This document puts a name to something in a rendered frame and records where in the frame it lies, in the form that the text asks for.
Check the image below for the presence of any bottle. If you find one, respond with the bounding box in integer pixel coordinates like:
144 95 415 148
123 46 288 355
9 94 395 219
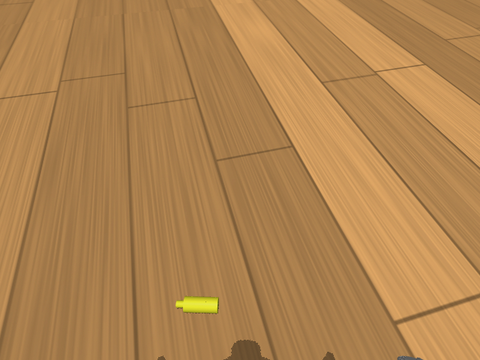
175 296 219 314

